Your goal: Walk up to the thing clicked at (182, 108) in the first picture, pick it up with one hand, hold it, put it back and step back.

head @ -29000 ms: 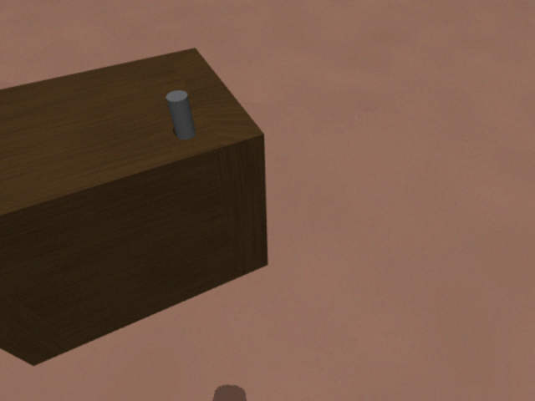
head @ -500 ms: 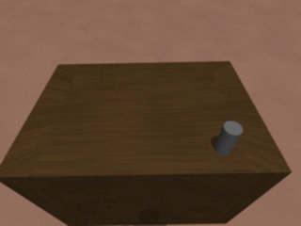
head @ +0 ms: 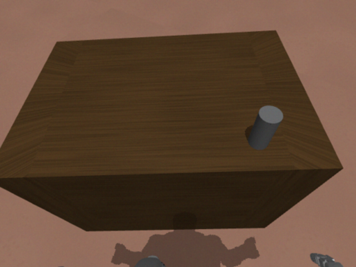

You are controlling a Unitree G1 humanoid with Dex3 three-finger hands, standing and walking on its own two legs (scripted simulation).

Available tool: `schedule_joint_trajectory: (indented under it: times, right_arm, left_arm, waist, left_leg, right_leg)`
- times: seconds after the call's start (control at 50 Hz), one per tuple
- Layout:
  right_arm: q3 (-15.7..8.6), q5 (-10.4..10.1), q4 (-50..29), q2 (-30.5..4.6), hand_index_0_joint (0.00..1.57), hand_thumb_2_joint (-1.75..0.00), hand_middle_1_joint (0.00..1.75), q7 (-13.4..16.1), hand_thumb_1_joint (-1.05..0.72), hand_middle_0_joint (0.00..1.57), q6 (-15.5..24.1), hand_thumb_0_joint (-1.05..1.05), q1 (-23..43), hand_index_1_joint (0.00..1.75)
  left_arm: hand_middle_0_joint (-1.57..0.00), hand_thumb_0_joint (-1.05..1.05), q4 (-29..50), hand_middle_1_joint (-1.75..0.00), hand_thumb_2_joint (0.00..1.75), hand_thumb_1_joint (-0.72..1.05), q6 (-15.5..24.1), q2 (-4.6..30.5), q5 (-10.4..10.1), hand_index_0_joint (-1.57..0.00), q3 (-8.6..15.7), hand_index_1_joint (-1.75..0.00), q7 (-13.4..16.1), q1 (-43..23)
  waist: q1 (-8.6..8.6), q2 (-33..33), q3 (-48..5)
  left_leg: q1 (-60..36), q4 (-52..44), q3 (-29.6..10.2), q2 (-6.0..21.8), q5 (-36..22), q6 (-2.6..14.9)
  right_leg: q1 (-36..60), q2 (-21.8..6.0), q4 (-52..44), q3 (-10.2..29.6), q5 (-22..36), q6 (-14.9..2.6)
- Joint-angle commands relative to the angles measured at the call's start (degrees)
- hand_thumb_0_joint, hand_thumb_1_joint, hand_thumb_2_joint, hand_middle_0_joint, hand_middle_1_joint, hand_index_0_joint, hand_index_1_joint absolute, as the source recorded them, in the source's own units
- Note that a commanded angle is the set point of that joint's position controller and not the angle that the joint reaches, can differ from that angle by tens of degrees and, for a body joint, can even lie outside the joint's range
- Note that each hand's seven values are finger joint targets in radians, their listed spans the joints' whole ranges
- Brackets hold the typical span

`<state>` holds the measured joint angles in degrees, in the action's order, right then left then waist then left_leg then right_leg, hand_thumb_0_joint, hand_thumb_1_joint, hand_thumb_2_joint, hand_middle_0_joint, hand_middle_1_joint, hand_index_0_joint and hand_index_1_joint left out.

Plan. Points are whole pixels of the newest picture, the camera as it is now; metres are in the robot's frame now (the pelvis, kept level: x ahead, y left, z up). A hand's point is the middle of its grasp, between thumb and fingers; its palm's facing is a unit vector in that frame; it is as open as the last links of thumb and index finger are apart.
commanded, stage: step back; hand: right
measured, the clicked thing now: (263, 129) +0.45 -0.19 +0.00
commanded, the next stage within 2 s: none
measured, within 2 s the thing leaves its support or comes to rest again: neither
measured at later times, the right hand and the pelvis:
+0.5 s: hand out of the picture +0.00 -0.23 -0.14, palm faces -0.14 +0.90 -0.40, open 7.3 cm; pelvis -0.11 +0.03 +0.00, yaw +5 degrees
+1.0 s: hand out of the picture -0.15 -0.25 -0.15, palm faces +0.00 +0.95 -0.32, open 7.4 cm; pelvis -0.25 +0.01 +0.01, yaw -2 degrees
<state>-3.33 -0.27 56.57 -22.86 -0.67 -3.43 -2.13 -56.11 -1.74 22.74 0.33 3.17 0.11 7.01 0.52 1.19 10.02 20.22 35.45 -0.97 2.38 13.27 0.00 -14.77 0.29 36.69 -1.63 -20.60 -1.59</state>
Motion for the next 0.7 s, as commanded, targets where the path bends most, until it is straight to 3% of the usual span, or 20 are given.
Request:
schedule_joint_trajectory:
  times: [0.0, 0.02, 0.06, 0.08, 0.14, 0.18, 0.24, 0.32, 0.36, 0.38, 0.4, 0.42, 0.44, 0.46, 0.48, 0.5, 0.52, 0.56, 0.64, 0.68]
  right_arm:
    - [-1.8, 0.4, -6.4, -8.5, 0.2, -0.9, 0.3, 1.6, -0.9, 0.2, -0.3, 0.0, -0.5, 0.3]
    - [-2.2, 0.4, -5.9, -10.0, 0.2, -0.9, 0.3, 1.5, -0.9, 0.2, -0.4, 0.0, -2.5, 0.3]
    - [-2.8, -1.0, -4.5, -11.5, 0.2, -0.9, 0.3, 1.2, -0.9, 0.2, 0.0, 0.0, -6.3, 0.3]
    - [-2.6, -1.2, -4.7, -11.2, 0.2, -0.9, 0.3, 1.4, -0.9, 0.2, 0.1, 0.0, -6.9, 0.3]
    - [-1.5, -0.2, -5.7, -11.1, 0.2, -0.9, 0.3, 2.0, -0.9, 0.2, 0.3, 0.0, -6.2, 0.3]
    - [-0.8, 0.2, -7.1, -10.5, 0.2, -0.9, 0.3, 2.2, -0.9, 0.2, 0.9, 0.0, -4.4, 0.3]
    - [-0.7, 0.9, -8.2, -10.7, 0.2, -0.9, 0.3, 2.4, -0.9, 0.2, 1.4, 0.0, -3.5, 0.3]
    - [-1.6, 1.4, -5.8, -11.0, 0.2, -0.9, 0.3, 1.7, -0.9, 0.2, 1.5, 0.0, -9.5, 0.3]
    - [-2.3, 1.8, -4.6, -11.4, 0.2, -0.9, 0.3, 1.3, -0.9, 0.2, 1.5, 0.0, -13.1, 0.3]
    - [-3.0, 2.3, -5.4, -13.5, 0.2, -0.9, 0.3, 1.2, -0.9, 0.2, 1.5, 0.0, -12.0, 0.3]
    - [-3.6, 2.7, -6.6, -17.0, 0.2, -0.9, 0.3, 0.9, -0.9, 0.2, 1.7, 0.0, -9.8, 0.3]
    - [-4.6, 2.3, -7.5, -21.6, 0.2, -0.9, 0.3, 0.6, -0.9, 0.2, 1.6, 0.0, -7.7, 0.3]
    - [-4.5, 2.5, -7.8, -20.2, 0.2, -0.9, 0.3, 1.0, -0.9, 0.2, 1.9, 0.0, -5.6, 0.3]
    - [-3.7, 2.6, -8.5, -17.3, 0.2, -0.9, 0.3, 1.3, -0.9, 0.2, 2.0, 0.0, -3.9, 0.3]
    - [-2.7, 2.9, -9.6, -14.5, 0.2, -0.9, 0.3, 1.5, -0.9, 0.2, 2.0, 0.0, -0.8, 0.3]
    - [-2.2, 2.9, -10.2, -12.7, 0.2, -0.9, 0.3, 1.7, -0.9, 0.2, 2.1, 0.0, 1.3, 0.3]
    - [-2.2, 2.5, -10.3, -12.1, 0.2, -0.9, 0.3, 1.7, -0.9, 0.2, 2.1, 0.0, 1.3, 0.3]
    - [-2.2, 2.1, -10.1, -11.4, 0.2, -0.9, 0.3, 1.7, -0.9, 0.2, 2.2, 0.0, -1.5, 0.3]
    - [-2.7, 1.5, -10.4, -11.6, 0.2, -0.9, 0.3, 1.9, -0.9, 0.2, 2.0, 0.0, -5.6, 0.3]
    - [-2.9, 1.7, -11.1, -12.2, 0.2, -0.9, 0.3, 1.8, -0.9, 0.2, 1.7, 0.0, -5.5, 0.3]
  left_arm:
    - [-0.2, 0.0, 6.2, -0.3, 0.9, 0.9, 1.4, 19.0, 1.9, -0.2, 4.4, -0.3, 1.0, 0.2]
    - [-0.2, 0.0, 7.2, -0.3, 0.9, 0.9, 1.5, 18.0, 1.9, -0.2, 4.4, -0.3, 1.2, -1.3]
    - [-0.2, 0.0, 9.0, -0.3, 0.9, 0.9, 1.6, 13.9, 1.6, -0.2, 3.6, -0.3, 1.2, -6.5]
    - [-0.2, 0.0, 9.3, -0.3, 0.9, 0.9, 1.6, 13.3, 1.9, -0.2, 3.6, -0.3, 1.4, -6.2]
    - [-0.2, 0.0, 9.8, -0.3, 0.9, 0.9, 1.5, 11.9, 1.8, -0.2, 3.5, -0.3, 1.9, -0.6]
    - [-0.2, 0.0, 9.9, -0.3, 0.9, 0.9, 1.2, 11.4, 1.5, -0.2, 3.8, -0.3, 2.4, 2.6]
    - [-0.2, 0.0, 10.2, -0.3, 0.9, 0.9, 0.7, 12.9, 1.1, -0.2, 4.6, -0.3, 2.6, 4.9]
    - [-0.2, 0.0, 12.3, -0.3, 0.9, 0.9, 0.1, 14.3, 0.5, -0.2, 4.8, -0.3, 1.9, 0.6]
    - [-0.2, 0.0, 13.6, -0.3, 0.9, 0.9, -0.2, 14.5, 0.2, -0.2, 4.5, -0.3, 1.5, -2.5]
    - [-0.2, 0.0, 13.9, -0.3, 0.9, 0.9, -0.3, 12.6, 0.1, -0.2, 4.0, -0.3, 1.4, -1.7]
    - [-0.2, 0.0, 14.4, -0.3, 0.9, 0.9, -0.2, 10.0, -0.3, -0.2, 3.5, -0.3, 1.4, -1.9]
    - [-0.2, 0.0, 13.9, -0.3, 0.9, 0.9, -0.5, 11.0, 0.0, -0.2, 4.2, -0.3, 2.2, -5.4]
    - [-0.2, 0.0, 12.9, -0.3, 0.9, 0.9, -0.7, 11.7, 0.9, -0.2, 4.4, -0.3, 2.5, -4.9]
    - [-0.2, 0.0, 11.9, -0.3, 0.9, 0.9, -0.8, 11.6, 0.7, -0.2, 4.5, -0.3, 2.2, -3.4]
    - [-0.2, 0.0, 10.8, -0.3, 0.9, 0.9, -0.9, 10.6, 0.0, -0.2, 4.4, -0.3, 2.0, -0.1]
    - [-0.2, 0.0, 10.0, -0.3, 0.9, 0.9, -0.8, 10.3, -0.5, -0.2, 4.4, -0.3, 1.9, 2.8]
    - [-0.2, 0.0, 9.3, -0.3, 0.9, 0.9, -0.9, 10.1, -0.4, -0.2, 4.5, -0.3, 1.7, 4.7]
    - [-0.2, 0.0, 9.6, -0.3, 0.9, 0.9, -0.5, 9.7, 0.0, -0.2, 4.6, -0.3, 1.7, 5.1]
    - [-0.2, 0.0, 11.4, -0.3, 0.9, 0.9, 0.4, 9.2, 0.5, -0.2, 3.9, -0.3, 1.6, 3.8]
    - [-0.2, 0.0, 11.2, -0.3, 0.9, 0.9, 0.7, 9.1, 0.4, -0.2, 3.7, -0.3, 1.5, 4.4]
  waist:
    - [1.4, -12.1, -8.1]
    - [0.23, -11.5, -8.1]
    - [-3.04, -7.8, -9.6]
    - [-2.91, -8.7, -11.3]
    - [1.28, -6.8, -14.7]
    - [3.28, -8.3, -15.6]
    - [4.33, -12.3, -15.7]
    - [0.93, -12.3, -16.3]
    - [-2.12, -9.8, -16.6]
    - [-2.0, -2.2, -15.5]
    - [-1.66, 8.9, -15.0]
    - [-4.35, 16.7, -12.4]
    - [-3.59, 12.6, -9.6]
    - [-2.13, 9.5, -7.3]
    - [0.18, 6.8, -7.4]
    - [2.32, 5.5, -6.7]
    - [2.89, 6.6, -6.8]
    - [1.28, 6.5, -8.9]
    - [-2.1, 7.8, -12.5]
    - [-2.46, 8.6, -13.6]
  left_leg:
    - [5.7, 28.3, -7.7, -8.0, 23.9, 2.02]
    - [5.2, 32.8, -8.8, -6.5, 22.2, 1.89]
    - [5.4, 33.9, -9.6, -7.8, 16.3, 1.07]
    - [7.3, 34.0, -8.6, -8.4, 14.9, 0.44]
    - [11.4, 31.3, -8.2, -7.7, 13.9, -0.87]
    - [13.3, 23.7, -7.4, -5.9, 14.3, -1.14]
    - [10.6, 15.0, -5.3, -3.6, 16.8, -1.14]
    - [-1.5, 3.2, -0.2, -3.9, 11.9, 0.37]
    - [-8.8, -6.5, 1.8, -3.6, 0.2, 1.75]
    - [-9.8, -10.1, -7.0, 2.5, -6.3, 4.18]
    - [-12.0, -14.0, -21.0, 12.7, -14.4, 9.28]
    - [-3.2, -19.0, -29.0, 19.9, -13.7, 17.57]
    - [0.2, -19.6, -30.0, 20.6, -11.0, 19.01]
    - [0.7, -18.3, -23.3, 18.1, -12.3, 17.15]
    - [-3.1, -16.1, -16.2, 13.3, -17.1, 13.72]
    - [-6.1, -14.5, -11.5, 10.0, -19.4, 11.11]
    - [-6.7, -14.2, -10.6, 9.8, -18.6, 10.69]
    - [-12.8, -12.2, -10.9, 10.1, -20.5, 11.97]
    - [-20.9, -9.6, -10.4, 12.4, -22.9, 15.05]
    - [-19.9, -9.2, -9.8, 12.4, -21.3, 14.66]
  right_leg:
    - [-2.6, -24.7, -18.1, 26.7, 34.7, -14.58]
    - [-3.9, -24.1, -17.0, 25.4, 34.5, -15.34]
    - [0.1, -15.5, -13.7, 13.8, 34.5, -10.67]
    - [3.7, -14.3, -12.3, 11.8, 35.1, -9.6]
    - [13.8, -15.1, -8.2, 11.5, 39.4, -10.56]
    - [19.9, -16.2, -7.0, 12.0, 41.0, -11.2]
    - [20.9, -18.8, -5.8, 14.0, 44.5, -12.45]
    - [11.1, -16.6, -4.7, 11.2, 36.2, -9.58]
    - [4.1, -15.1, -3.0, 9.4, 26.4, -6.62]
    - [-1.6, -10.8, 1.7, 6.9, 16.8, -3.63]
    - [-9.6, -1.2, 10.7, 2.1, 1.1, -0.6]
    - [-9.5, 5.4, 24.5, 5.2, -18.7, 0.66]
    - [-9.5, 5.1, 32.1, 10.1, -18.7, 0.78]
    - [-10.5, 4.8, 34.9, 11.1, -15.6, 0.44]
    - [-13.2, 5.9, 36.3, 12.6, -12.0, 0.14]
    - [-16.3, 6.3, 36.3, 12.5, -9.0, 0.11]
    - [-15.6, 6.7, 37.2, 12.0, -7.4, 0.42]
    - [-15.4, 5.6, 34.6, 10.9, -7.0, 2.6]
    - [-14.5, 3.5, 22.4, 8.8, -8.8, 4.52]
    - [-10.8, 2.3, 14.8, 6.6, -8.8, 4.62]
